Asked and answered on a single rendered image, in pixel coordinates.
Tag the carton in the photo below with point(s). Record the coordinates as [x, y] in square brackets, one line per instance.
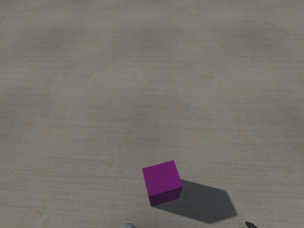
[163, 182]

